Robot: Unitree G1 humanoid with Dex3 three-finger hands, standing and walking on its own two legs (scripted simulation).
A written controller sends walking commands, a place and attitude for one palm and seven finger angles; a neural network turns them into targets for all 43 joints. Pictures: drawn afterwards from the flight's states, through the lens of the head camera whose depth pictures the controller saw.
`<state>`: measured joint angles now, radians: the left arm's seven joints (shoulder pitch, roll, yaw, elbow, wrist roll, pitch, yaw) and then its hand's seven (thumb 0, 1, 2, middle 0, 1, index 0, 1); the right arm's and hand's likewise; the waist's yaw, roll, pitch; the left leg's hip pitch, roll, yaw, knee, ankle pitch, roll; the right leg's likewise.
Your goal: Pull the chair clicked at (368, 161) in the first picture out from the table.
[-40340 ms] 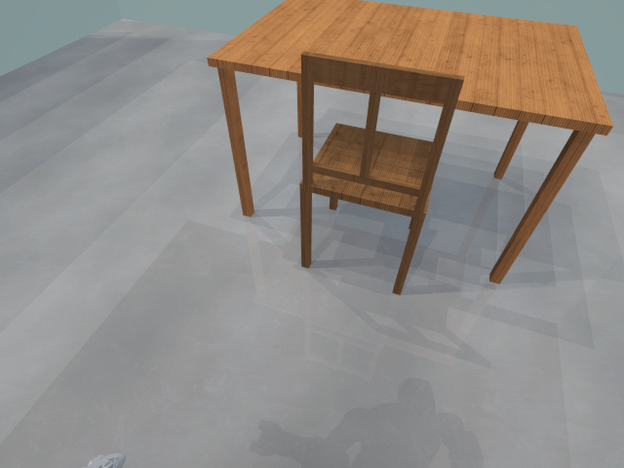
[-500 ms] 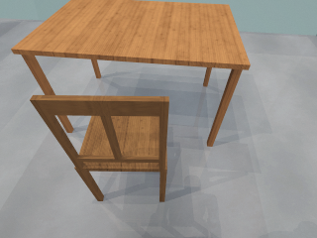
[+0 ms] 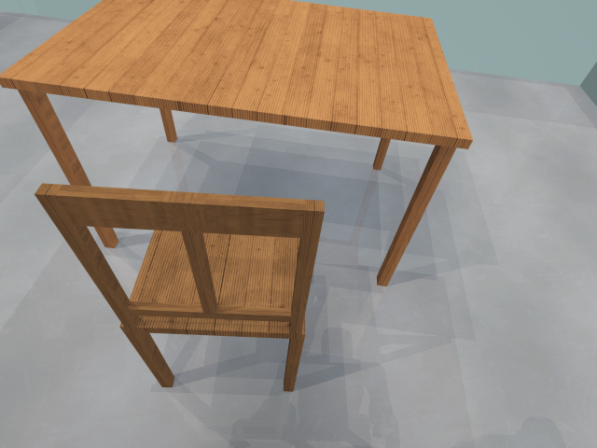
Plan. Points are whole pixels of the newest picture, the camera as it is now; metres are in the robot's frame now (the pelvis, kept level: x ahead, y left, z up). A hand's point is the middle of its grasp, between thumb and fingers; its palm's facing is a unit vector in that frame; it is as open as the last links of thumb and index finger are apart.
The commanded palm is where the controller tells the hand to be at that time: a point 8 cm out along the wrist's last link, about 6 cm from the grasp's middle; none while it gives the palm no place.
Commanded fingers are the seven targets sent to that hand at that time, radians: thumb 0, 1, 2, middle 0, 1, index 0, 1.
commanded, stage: look again from close up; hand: left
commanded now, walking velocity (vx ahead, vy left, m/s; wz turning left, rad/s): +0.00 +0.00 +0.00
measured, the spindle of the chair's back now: (202, 274) +0.41 +0.20 -0.10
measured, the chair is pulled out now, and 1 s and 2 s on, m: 0.28 0.28 0.28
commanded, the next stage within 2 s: raise the hand toward the chair's back in 0.30 s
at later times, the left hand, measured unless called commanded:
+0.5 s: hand out of the picture +0.06 +0.20 -0.12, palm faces +0.18 -0.96 -0.23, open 7.4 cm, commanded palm +0.09 +0.24 -0.06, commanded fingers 0.00 0.76 0.84 -0.19 -0.28 -0.19 -0.28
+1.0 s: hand out of the picture +0.12 +0.19 -0.04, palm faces +0.18 -0.98 -0.06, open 10.8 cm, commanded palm +0.12 +0.24 -0.05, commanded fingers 0.00 0.18 0.59 -0.13 -0.19 -0.13 -0.19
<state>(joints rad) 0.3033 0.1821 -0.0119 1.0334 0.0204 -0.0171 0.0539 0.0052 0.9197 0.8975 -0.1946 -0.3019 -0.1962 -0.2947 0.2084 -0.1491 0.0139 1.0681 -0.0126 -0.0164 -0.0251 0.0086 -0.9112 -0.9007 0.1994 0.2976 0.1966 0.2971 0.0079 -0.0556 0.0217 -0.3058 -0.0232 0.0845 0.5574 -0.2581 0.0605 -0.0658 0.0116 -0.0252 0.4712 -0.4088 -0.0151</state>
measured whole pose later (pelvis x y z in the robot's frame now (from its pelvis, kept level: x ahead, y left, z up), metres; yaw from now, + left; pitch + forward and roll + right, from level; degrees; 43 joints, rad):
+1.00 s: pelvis -0.06 -0.03 -0.10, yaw +3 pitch +13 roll -3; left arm 0.49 0.24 0.13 -0.02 -0.26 -0.60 -0.17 0.01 0.41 0.68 -0.14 -0.22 -0.14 -0.22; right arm 0.18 -0.26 0.00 0.52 0.01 -0.23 -0.05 0.01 -0.90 -0.90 0.20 0.30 0.20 0.30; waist 0.04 0.00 -0.15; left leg -1.02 -0.01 -0.05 1.23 -0.44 0.02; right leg -0.87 0.08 -0.16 1.20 -0.57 -0.11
